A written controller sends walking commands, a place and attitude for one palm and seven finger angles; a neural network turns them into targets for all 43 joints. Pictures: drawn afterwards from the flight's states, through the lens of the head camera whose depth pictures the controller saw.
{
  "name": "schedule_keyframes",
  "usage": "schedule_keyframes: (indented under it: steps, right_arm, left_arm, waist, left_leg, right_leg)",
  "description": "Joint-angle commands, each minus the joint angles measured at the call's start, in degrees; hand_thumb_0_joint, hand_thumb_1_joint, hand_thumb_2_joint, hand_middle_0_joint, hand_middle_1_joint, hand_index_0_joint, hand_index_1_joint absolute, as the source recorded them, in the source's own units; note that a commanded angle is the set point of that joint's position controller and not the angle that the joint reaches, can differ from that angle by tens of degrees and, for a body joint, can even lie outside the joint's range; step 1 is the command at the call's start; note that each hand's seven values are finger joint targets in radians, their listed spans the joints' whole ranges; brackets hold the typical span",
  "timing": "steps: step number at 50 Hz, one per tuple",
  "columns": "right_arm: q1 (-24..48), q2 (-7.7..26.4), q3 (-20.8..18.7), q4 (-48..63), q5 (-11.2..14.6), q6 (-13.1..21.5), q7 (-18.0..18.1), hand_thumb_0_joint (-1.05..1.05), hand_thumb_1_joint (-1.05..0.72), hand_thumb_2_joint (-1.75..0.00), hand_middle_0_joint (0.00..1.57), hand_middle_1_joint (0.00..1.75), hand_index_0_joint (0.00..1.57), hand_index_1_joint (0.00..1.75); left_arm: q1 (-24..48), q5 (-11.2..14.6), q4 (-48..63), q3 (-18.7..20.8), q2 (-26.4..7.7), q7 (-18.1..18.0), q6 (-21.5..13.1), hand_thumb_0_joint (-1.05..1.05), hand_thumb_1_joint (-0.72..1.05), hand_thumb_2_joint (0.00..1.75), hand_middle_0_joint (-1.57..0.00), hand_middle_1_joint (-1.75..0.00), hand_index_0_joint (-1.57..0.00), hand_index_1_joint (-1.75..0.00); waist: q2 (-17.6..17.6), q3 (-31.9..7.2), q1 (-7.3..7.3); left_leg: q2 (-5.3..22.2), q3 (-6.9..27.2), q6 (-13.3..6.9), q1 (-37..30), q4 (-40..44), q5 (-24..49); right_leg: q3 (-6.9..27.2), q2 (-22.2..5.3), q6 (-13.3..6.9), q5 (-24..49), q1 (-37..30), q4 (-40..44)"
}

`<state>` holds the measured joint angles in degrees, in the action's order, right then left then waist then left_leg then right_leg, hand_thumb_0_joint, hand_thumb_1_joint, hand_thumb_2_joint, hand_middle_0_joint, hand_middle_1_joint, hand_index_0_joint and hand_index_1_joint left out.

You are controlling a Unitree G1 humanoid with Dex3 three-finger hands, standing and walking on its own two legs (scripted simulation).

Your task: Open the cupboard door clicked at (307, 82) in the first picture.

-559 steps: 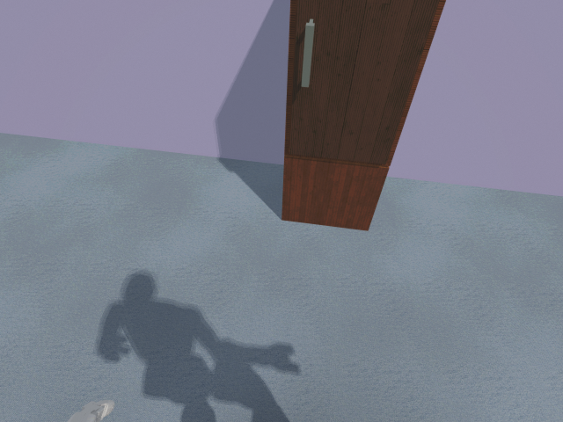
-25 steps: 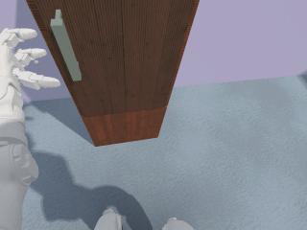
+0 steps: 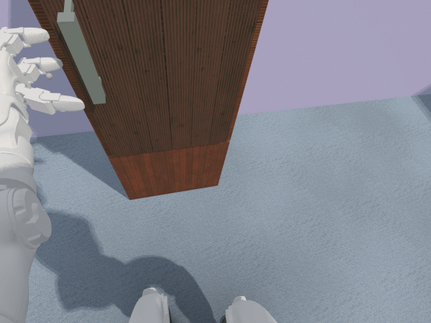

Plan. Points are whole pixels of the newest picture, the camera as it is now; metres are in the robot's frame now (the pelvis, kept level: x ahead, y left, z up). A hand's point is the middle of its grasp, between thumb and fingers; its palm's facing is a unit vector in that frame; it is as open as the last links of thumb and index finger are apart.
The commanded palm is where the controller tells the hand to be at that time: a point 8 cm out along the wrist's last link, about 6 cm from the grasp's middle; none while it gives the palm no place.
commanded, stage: move the hooked fingers beside the handle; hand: left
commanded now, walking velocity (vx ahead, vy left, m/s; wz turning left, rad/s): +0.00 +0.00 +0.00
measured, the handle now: (85, 56) +0.58 +0.19 +0.11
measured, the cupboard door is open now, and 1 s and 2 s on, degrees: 0 0 0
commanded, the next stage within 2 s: slide the fingers in behind the handle in 0.02 s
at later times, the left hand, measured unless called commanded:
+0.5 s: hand (63, 77) +0.53 +0.22 +0.11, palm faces +0.12 -0.99 +0.00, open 13.9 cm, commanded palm +0.51 +0.25 +0.11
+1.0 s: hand (85, 76) +0.53 +0.18 +0.11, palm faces +0.10 -0.99 +0.01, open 14.0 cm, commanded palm +0.50 +0.22 +0.11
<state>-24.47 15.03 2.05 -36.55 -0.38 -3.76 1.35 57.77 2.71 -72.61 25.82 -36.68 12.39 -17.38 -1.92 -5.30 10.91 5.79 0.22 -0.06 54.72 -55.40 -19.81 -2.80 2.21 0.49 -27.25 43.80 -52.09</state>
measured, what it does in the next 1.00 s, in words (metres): stands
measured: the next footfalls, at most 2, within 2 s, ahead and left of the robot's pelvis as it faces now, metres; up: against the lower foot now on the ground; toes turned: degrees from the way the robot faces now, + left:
none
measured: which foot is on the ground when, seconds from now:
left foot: down 0.00-1.00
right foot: down 0.00-1.00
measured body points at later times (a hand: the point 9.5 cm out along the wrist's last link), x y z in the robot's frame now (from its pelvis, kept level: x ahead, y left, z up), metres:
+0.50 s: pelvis +0.01 +0.00 +0.00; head +0.12 +0.03 +0.44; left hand +0.52 +0.27 +0.11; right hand +0.00 -0.27 -0.10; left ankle +0.06 +0.12 -0.68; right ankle -0.03 -0.13 -0.68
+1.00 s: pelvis +0.01 +0.00 +0.00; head +0.11 +0.02 +0.44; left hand +0.52 +0.24 +0.11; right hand +0.00 -0.26 -0.11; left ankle +0.06 +0.12 -0.68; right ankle -0.03 -0.13 -0.68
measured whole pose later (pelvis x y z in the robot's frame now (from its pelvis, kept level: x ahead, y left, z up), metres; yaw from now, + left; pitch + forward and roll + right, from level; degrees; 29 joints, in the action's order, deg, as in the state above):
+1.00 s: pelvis +0.01 +0.00 +0.00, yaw +1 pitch +19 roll -4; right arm -24.5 14.3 0.6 -37.4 -1.1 -3.7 -0.7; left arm 55.3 3.4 -67.7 21.7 -26.9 6.4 -18.3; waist -2.3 -6.5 9.8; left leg 5.4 0.4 0.3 53.3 -55.3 -20.8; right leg -2.8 2.0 0.2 -28.4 42.4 -52.2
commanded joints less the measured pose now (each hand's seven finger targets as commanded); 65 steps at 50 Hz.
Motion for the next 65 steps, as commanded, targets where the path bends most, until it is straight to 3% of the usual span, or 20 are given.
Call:
schedule_keyframes:
  steps: [1, 6, 7, 10, 16, 21, 26, 34, 37, 39, 41, 43, 45, 46, 48, 51, 52, 55, 64, 65]
  right_arm:
    - [-9.3, 11.1, -4.2, 2.6, 0.0, 0.7, 1.1, 0.00, -0.90, -0.90, 0.20, 0.30, 0.20, 0.30]
    - [-10.1, 11.5, -4.2, 2.1, 0.1, 0.7, 1.4, 0.00, -0.90, -0.90, 0.20, 0.30, 0.20, 0.30]
    - [-9.8, 11.2, -4.2, 2.0, 0.1, 0.8, 1.3, 0.00, -0.90, -0.90, 0.20, 0.30, 0.20, 0.30]
    - [-10.0, 10.9, -4.6, 1.6, -0.3, 0.9, 0.9, 0.00, -0.90, -0.90, 0.20, 0.30, 0.20, 0.30]
    - [-10.4, 11.1, -4.6, 1.4, -0.4, 0.8, 0.6, 0.00, -0.90, -0.90, 0.20, 0.30, 0.20, 0.30]
    - [-9.8, 10.7, -4.5, 2.2, -0.5, 0.8, 0.2, 0.00, -0.90, -0.90, 0.20, 0.30, 0.20, 0.30]
    - [-9.6, 10.3, -4.9, 1.9, -0.6, 1.0, -0.3, 0.00, -0.90, -0.90, 0.20, 0.30, 0.20, 0.30]
    - [-9.5, 10.3, -4.8, 2.1, -0.6, 0.7, -0.7, 0.00, -0.90, -0.90, 0.20, 0.30, 0.20, 0.30]
    - [-9.2, 10.0, -5.0, 2.4, -0.8, 0.8, -0.7, 0.00, -0.90, -0.90, 0.20, 0.30, 0.20, 0.30]
    - [-8.9, 9.8, -5.0, 2.5, -0.8, 1.0, -0.9, 0.00, -0.90, -0.90, 0.20, 0.30, 0.20, 0.30]
    - [-9.2, 9.5, -4.9, 2.1, -1.0, 1.1, -1.1, 0.00, -0.90, -0.90, 0.20, 0.30, 0.20, 0.30]
    - [-8.9, 9.7, -5.2, 2.2, -0.8, 1.0, -1.2, 0.00, -0.90, -0.90, 0.20, 0.30, 0.20, 0.30]
    - [-8.6, 9.6, -5.2, 2.2, -0.7, 0.9, -1.3, 0.00, -0.90, -0.90, 0.20, 0.30, 0.20, 0.30]
    - [-9.1, 9.7, -5.2, 2.0, -0.8, 0.8, -1.2, 0.00, -0.90, -0.90, 0.20, 0.30, 0.20, 0.30]
    - [-8.6, 9.5, -5.2, 2.0, -0.7, 0.7, -1.3, 0.00, -0.90, -0.90, 0.20, 0.30, 0.20, 0.30]
    - [-9.1, 9.9, -5.2, 1.9, -0.8, 0.8, -1.1, 0.00, -0.90, -0.90, 0.20, 0.30, 0.20, 0.30]
    - [-8.7, 9.8, -5.2, 2.0, -0.7, 1.0, -1.2, 0.00, -0.90, -0.90, 0.20, 0.30, 0.20, 0.30]
    - [-8.5, 9.4, -5.1, 1.7, -0.9, 1.3, -1.4, 0.00, -0.90, -0.90, 0.20, 0.30, 0.20, 0.30]
    - [-8.9, 9.7, -5.0, 1.5, -1.0, 1.6, -1.4, 0.00, -0.90, -0.90, 0.20, 0.30, 0.20, 0.30]
    - [-8.8, 9.5, -5.0, 1.6, -1.1, 1.7, -1.5, 0.00, -0.90, -0.90, 0.20, 0.30, 0.20, 0.30]
  left_arm:
    - [25.6, 2.2, 12.7, -0.3, -13.1, 2.0, -3.9, 0.00, -0.50, 0.30, -0.30, -1.20, -0.30, -1.20]
    - [24.9, 2.5, 11.9, 1.2, -15.3, 2.4, -3.2, 0.00, -0.50, 0.30, -0.30, -1.20, -0.30, -1.20]
    - [26.7, 2.3, 13.5, -0.4, -13.9, 2.3, -3.4, 0.00, -0.50, 0.30, -0.30, -1.20, -0.30, -1.20]
    - [26.5, 2.3, 16.3, -1.7, -11.1, 1.5, -4.3, 0.00, -0.50, 0.30, -0.30, -1.20, -0.30, -1.20]
    - [25.0, 2.4, 15.3, 2.0, -14.1, -0.3, -3.4, 0.00, -0.50, 0.30, -0.30, -1.20, -0.30, -1.20]
    - [25.4, 0.9, 17.1, 0.9, -13.1, -2.0, -3.9, 0.00, -0.50, 0.30, -0.30, -1.20, -0.30, -1.20]
    - [26.0, 2.0, 17.9, -2.7, -6.7, -2.0, -4.7, 0.00, -0.50, 0.30, -0.30, -1.20, -0.30, -1.20]
    - [24.3, 2.0, 15.2, -1.7, -6.4, -3.3, -2.6, 0.00, -0.50, 0.30, -0.30, -1.20, -0.30, -1.20]
    - [25.8, 1.2, 18.2, -0.9, -7.3, -4.6, -4.2, 0.00, -0.50, 0.30, -0.30, -1.20, -0.30, -1.20]
    - [24.6, 1.5, 19.0, -0.8, -6.4, -5.1, -5.2, 0.00, -0.50, 0.30, -0.30, -1.20, -0.30, -1.20]
    - [26.1, 1.3, 18.8, -2.5, -4.6, -5.4, -5.8, 0.00, -0.50, 0.30, -0.30, -1.20, -0.30, -1.20]
    - [24.7, 0.9, 18.7, -2.0, -5.2, -5.4, -5.8, 0.00, -0.50, 0.30, -0.30, -1.20, -0.30, -1.20]
    - [24.4, 1.1, 17.5, -3.7, -2.7, -5.4, -5.0, 0.00, -0.50, 0.30, -0.30, -1.20, -0.30, -1.20]
    - [24.2, 1.2, 17.7, -2.5, -3.9, -5.6, -5.1, 0.00, -0.50, 0.30, -0.30, -1.20, -0.30, -1.20]
    - [25.2, 1.3, 17.2, -4.9, -1.0, -5.8, -4.3, 0.00, -0.50, 0.30, -0.30, -1.20, -0.30, -1.20]
    - [25.4, 1.6, 16.8, -2.3, -3.6, -6.8, -4.3, 0.00, -0.50, 0.30, -0.30, -1.20, -0.30, -1.20]
    - [26.6, 1.6, 18.3, -2.9, -3.0, -7.1, -4.7, 0.00, -0.50, 0.30, -0.30, -1.20, -0.30, -1.20]
    - [26.6, 1.1, 17.2, -4.0, -1.5, -7.8, -5.3, 0.00, -0.50, 0.30, -0.30, -1.20, -0.30, -1.20]
    - [28.0, 0.5, 15.1, -3.3, -3.3, -8.6, -5.4, 0.00, -0.50, 0.30, -0.30, -1.20, -0.30, -1.20]
    - [28.3, 0.5, 15.4, -4.7, -1.4, -8.5, -5.3, 0.00, -0.50, 0.30, -0.30, -1.20, -0.30, -1.20]
  waist:
    - [-7.4, -24.5, 0.66]
    - [-6.6, -23.6, 0.41]
    - [-9.2, -24.3, 0.72]
    - [-11.5, -25.8, 0.40]
    - [-8.4, -26.1, -0.33]
    - [-9.6, -26.1, -0.47]
    - [-9.3, -26.7, 0.68]
    - [-5.4, -24.6, 0.18]
    - [-7.4, -27.5, -0.33]
    - [-7.4, -27.6, -0.64]
    - [-7.1, -26.5, 0.25]
    - [-8.0, -27.6, -0.63]
    - [-6.9, -26.2, 0.13]
    - [-7.0, -26.2, -0.32]
    - [-6.9, -25.2, 0.35]
    - [-5.1, -24.7, 0.05]
    - [-5.8, -26.2, 0.08]
    - [-5.4, -24.5, 0.60]
    - [-4.4, -25.3, 0.85]
    - [-5.7, -25.1, 1.07]
  left_leg:
    - [-2.8, 2.6, -2.1, -30.7, 4.2, 14.5]
    - [-2.9, 2.4, -2.4, -28.6, 4.3, 13.2]
    - [-2.8, 2.5, -2.2, -30.2, 4.3, 13.9]
    - [-2.5, 3.3, -1.7, -34.0, 4.1, 15.9]
    - [-2.9, 2.6, -2.1, -31.2, 3.8, 17.1]
    - [-2.9, 2.5, -1.9, -31.7, 3.6, 18.1]
    - [-2.8, 2.9, -1.8, -34.4, 3.3, 19.6]
    - [-3.2, 2.5, -2.0, -30.9, 3.7, 18.6]
    - [-3.2, 2.5, -1.9, -32.6, 3.3, 20.1]
    - [-3.2, 2.3, -1.7, -33.0, 3.2, 20.3]
    - [-3.2, 2.5, -1.8, -32.7, 3.1, 19.9]
    - [-3.3, 2.4, -1.6, -33.0, 3.1, 20.2]
    - [-3.3, 2.3, -1.7, -32.7, 3.5, 18.7]
    - [-3.3, 2.4, -1.7, -32.6, 3.4, 19.2]
    - [-3.3, 2.4, -1.7, -32.5, 3.8, 17.5]
    - [-3.4, 2.5, -1.9, -30.9, 4.0, 16.7]
    - [-3.5, 2.2, -1.9, -31.4, 4.1, 16.9]
    - [-3.6, 2.1, -1.9, -30.3, 3.8, 15.5]
    - [-3.7, 1.8, -2.0, -27.7, 3.8, 13.1]
    - [-3.8, 1.7, -2.0, -28.5, 3.7, 13.7]
  right_leg:
    - [0.5, 2.3, -0.8, 16.5, 2.0, 8.2]
    - [0.7, 2.3, -0.7, 15.9, 1.6, 8.4]
    - [0.7, 2.2, -0.7, 15.8, 3.1, 8.2]
    - [0.0, 2.4, -1.1, 15.6, 4.8, 7.8]
    - [0.3, 2.4, -0.9, 18.9, 0.9, 7.4]
    - [0.2, 2.4, -1.1, 19.5, 1.2, 7.0]
    - [0.0, 2.6, -1.1, 20.0, 2.8, 7.1]
    - [-0.1, 2.3, -0.8, 21.1, 0.9, 7.1]
    - [0.2, 2.3, -0.9, 22.1, 0.7, 6.4]
    - [0.2, 2.4, -1.0, 22.2, 0.4, 6.6]
    - [0.1, 2.5, -1.0, 22.0, 0.8, 6.3]
    - [0.2, 2.4, -1.0, 22.3, 0.3, 6.2]
    - [0.0, 2.4, -0.9, 21.2, 1.0, 6.8]
    - [0.0, 2.4, -1.1, 21.5, 0.6, 6.6]
    - [-0.1, 2.3, -0.9, 20.0, 1.8, 7.1]
    - [0.2, 2.3, -1.0, 19.9, 0.5, 7.2]
    - [0.4, 2.2, -0.8, 20.3, 0.1, 7.2]
    - [0.5, 2.2, -0.7, 19.3, 0.9, 7.4]
    - [1.0, 1.9, -0.5, 18.3, -0.1, 7.4]
    - [0.9, 2.0, -0.6, 18.7, 0.4, 7.4]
